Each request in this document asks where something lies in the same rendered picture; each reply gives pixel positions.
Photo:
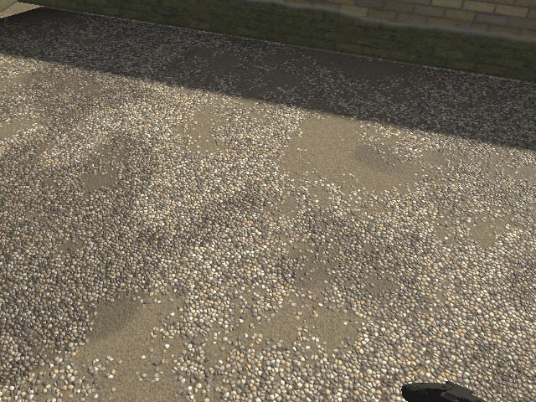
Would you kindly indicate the right robot hand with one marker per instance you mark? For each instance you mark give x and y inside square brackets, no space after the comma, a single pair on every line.
[436,392]

